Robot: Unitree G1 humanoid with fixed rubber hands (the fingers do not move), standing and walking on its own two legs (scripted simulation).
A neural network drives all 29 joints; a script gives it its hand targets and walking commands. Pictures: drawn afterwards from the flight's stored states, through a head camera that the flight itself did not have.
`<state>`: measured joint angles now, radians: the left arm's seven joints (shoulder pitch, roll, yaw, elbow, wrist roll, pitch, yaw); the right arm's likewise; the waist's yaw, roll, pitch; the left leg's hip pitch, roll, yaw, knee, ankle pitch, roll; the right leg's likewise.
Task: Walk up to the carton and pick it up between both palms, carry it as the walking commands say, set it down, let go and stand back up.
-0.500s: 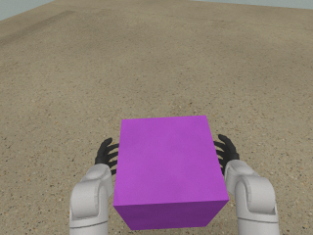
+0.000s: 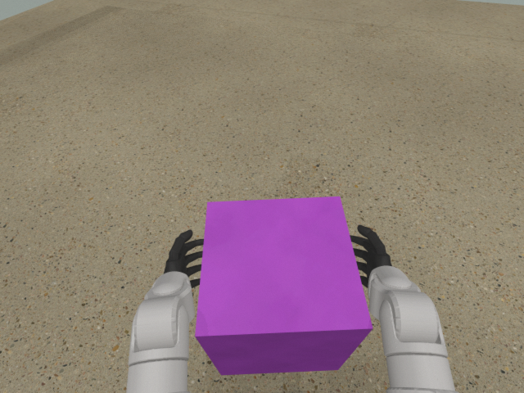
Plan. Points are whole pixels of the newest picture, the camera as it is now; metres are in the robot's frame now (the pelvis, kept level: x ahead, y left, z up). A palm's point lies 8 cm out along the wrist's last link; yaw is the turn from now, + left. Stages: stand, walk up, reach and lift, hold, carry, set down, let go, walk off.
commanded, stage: hold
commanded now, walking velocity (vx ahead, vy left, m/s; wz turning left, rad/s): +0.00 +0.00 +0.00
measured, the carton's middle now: (276, 291) +0.28 +0.00 -0.02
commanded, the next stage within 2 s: set down in 0.18 s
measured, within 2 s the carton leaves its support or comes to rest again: neither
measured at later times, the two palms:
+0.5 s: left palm (182, 301) +0.25 +0.15 +0.02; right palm (380, 289) +0.26 -0.15 +0.02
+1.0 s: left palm (192, 307) +0.28 +0.16 -0.08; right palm (358, 296) +0.29 -0.15 -0.07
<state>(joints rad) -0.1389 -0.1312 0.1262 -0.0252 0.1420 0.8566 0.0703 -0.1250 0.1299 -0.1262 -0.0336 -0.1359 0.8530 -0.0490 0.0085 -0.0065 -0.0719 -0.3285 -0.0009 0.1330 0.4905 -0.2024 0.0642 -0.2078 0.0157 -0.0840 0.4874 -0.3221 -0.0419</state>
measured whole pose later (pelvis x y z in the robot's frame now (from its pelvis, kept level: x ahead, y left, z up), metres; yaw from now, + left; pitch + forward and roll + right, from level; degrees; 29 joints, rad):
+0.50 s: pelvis -0.04 -0.01 +0.00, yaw +3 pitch -6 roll +0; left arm -0.34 -0.16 0.32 0.42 0.31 0.63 0.01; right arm -0.35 0.18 -0.34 0.46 -0.29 0.59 0.01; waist -0.02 -0.04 0.03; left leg -0.24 -0.05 -0.04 0.49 -0.15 0.03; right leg -0.11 0.08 0.06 0.52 -0.31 -0.05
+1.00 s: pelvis -0.05 +0.00 -0.02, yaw +2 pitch +12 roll -1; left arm -0.44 -0.17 0.38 0.50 0.30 0.29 0.03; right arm -0.45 0.16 -0.42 0.56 -0.30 0.24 0.04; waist 0.00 -0.04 0.05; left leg -0.70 -0.06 -0.03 0.66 -0.17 0.04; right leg -0.59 0.08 0.07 0.73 -0.35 -0.02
